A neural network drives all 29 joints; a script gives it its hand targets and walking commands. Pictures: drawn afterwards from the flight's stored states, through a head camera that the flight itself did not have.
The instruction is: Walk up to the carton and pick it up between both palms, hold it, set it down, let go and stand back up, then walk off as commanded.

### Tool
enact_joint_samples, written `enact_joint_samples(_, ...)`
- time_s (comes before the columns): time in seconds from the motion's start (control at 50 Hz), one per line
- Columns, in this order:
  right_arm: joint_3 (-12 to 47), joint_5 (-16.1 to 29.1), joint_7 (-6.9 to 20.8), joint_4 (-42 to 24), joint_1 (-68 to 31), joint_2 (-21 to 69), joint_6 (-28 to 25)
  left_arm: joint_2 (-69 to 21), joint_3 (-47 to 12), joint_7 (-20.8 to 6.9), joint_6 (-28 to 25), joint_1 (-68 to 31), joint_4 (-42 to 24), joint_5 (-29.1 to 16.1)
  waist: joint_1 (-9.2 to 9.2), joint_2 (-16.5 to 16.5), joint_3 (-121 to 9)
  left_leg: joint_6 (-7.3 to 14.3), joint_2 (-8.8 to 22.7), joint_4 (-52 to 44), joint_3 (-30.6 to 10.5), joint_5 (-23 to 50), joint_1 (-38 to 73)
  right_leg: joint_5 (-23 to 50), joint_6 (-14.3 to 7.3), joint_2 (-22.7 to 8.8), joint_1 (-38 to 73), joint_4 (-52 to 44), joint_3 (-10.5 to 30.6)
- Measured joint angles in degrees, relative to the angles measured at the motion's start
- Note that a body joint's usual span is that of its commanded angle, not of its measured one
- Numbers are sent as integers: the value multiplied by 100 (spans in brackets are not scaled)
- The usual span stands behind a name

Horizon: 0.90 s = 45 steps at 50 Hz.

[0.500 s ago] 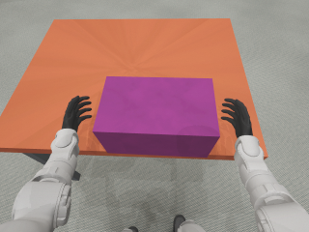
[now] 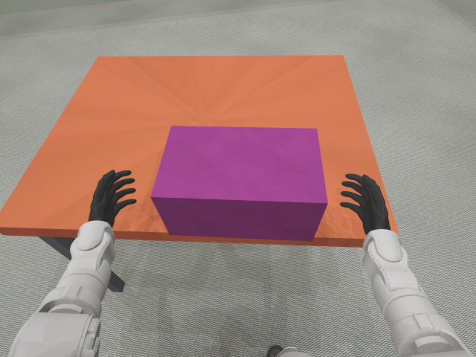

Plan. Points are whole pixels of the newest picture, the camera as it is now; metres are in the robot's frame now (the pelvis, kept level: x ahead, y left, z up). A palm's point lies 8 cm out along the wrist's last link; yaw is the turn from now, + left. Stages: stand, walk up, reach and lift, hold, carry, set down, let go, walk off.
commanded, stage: set down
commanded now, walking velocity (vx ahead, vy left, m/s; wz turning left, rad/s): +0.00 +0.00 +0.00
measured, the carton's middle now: (241, 183) +0.45 +0.01 -0.03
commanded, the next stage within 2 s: none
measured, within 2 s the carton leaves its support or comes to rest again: neither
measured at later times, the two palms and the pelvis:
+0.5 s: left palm (82, 247) +0.29 +0.28 +0.01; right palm (376, 256) +0.27 -0.21 +0.00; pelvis +0.04 +0.02 +0.01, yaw +0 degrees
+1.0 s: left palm (78, 292) +0.23 +0.29 -0.03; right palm (385, 298) +0.21 -0.22 -0.01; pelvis +0.05 +0.04 +0.01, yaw +0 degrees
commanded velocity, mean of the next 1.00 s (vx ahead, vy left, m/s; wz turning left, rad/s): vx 0.00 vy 0.00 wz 0.00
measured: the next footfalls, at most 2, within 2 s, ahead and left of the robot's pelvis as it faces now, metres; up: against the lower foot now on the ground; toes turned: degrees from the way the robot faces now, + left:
none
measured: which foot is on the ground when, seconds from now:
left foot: down 0.00-1.00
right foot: down 0.00-1.00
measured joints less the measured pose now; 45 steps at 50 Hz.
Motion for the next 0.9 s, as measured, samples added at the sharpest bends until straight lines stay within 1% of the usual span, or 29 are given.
enact_joint_samples(0.1, -3, 0, 67, -39, 246, 0, 20, -19, -3, 0, 25, 306, -179, 0, 0, -5, 160, 0, 1, 0, 0, -81, 406, -84, 0, 0, 410, -1, 0)
enact_joint_samples(0.12, -3, 0, 78, -112, 351, 0, 12, -25, -6, -2, 57, 447, -357, 1, 1, -6, 223, 0, 1, 0, 1, -102, 517, -104, 0, 0, 523, -5, 0)
enact_joint_samples(0.18, -18, 0, 151, -107, 576, 0, 25, -31, -27, 5, 68, 732, -489, 0, 1, -6, 272, 0, 2, 0, 1, -167, 713, -167, 0, 0, 723, -9, 0)
enact_joint_samples(0.22, -19, 0, 191, -221, 772, 0, 9, -35, -29, 31, 76, 1014, -810, 0, 1, -6, 322, 2, 2, 0, 1, -207, 843, -207, 2, 0, 857, -14, 0)
enact_joint_samples(0.3, -26, 0, 227, -332, 1067, 0, 10, -35, -50, 38, 66, 1334, -944, 0, 0, -6, 357, 26, 3, 0, 2, -284, 1043, -278, 22, 0, 1069, -36, 0)
enact_joint_samples(0.36, -45, 0, 272, -546, 1361, -1, -47, -58, -51, 62, 96, 1730, -1459, 0, 0, -6, 416, 43, 10, 0, 4, -346, 1214, -318, 46, 5, 1263, -81, 0)
enact_joint_samples(0.38, -70, 1, 289, -548, 1420, -1, -49, -63, -51, 64, 106, 1789, -1478, 0, 0, -6, 416, 52, 10, -1, 4, -366, 1252, -329, 53, 5, 1308, -96, 0)
enact_joint_samples(0.48, -183, 0, 381, -739, 1849, 0, -124, -138, -58, 139, 328, 2354, -2223, 0, 1, -7, 499, 91, 21, 0, 7, -452, 1486, -353, 93, 14, 1602, -221, -1)
enact_joint_samples(0.54, -245, 0, 403, -989, 2227, 0, -173, -202, -65, 153, 457, 2751, -2685, 0, 0, -7, 537, 128, 31, -1, 10, -506, 1626, -353, 128, 24, 1791, -326, 0)
enact_joint_samples(0.62, -323, 0, 511, -1340, 2767, -1, -189, -276, -101, 307, 731, 3360, -3419, 0, 0, -7, 631, 169, 33, -1, 12, -570, 1824, -353, 168, 26, 2050, -452, 0)
enact_joint_samples(0.66, -353, 0, 530, -1516, 3051, 0, -190, -307, -113, 328, 851, 3642, -3622, 0, 0, -7, 683, 195, 34, -1, 14, -600, 1929, -353, 190, 27, 2185, -515, 0)
enact_joint_samples(0.68, -373, 0, 563, -1622, 3189, -1, -189, -311, -135, 383, 905, 3779, -3731, 0, 0, -7, 683, 204, 34, -1, 14, -613, 1956, -353, 196, 27, 2222, -538, 0)
enact_joint_samples(0.76, -488, 1, 684, -1600, 3443, -1, -109, -317, -219, 465, 1171, 4111, -3862, 0, 0, -6, 791, 222, 33, -1, 16, -647, 2107, -352, 202, 27, 2408, -610, 0)
enact_joint_samples(0.8, -554, 1, 698, -1597, 3487, -1, 5, -317, -279, 510, 1317, 4174, -3864, 0, -1, -6, 800, 233, 33, -1, 16, -654, 2122, -352, 202, 27, 2428, -622, -1)
enact_joint_samples(0.9, -643, 0, 656, -1621, 3483, 0, 172, -317, -335, 519, 1527, 4174, -3881, 0, 0, -6, 809, 251, 35, -1, 16, -655, 2140, -350, 242, 27, 2448, -626, -1)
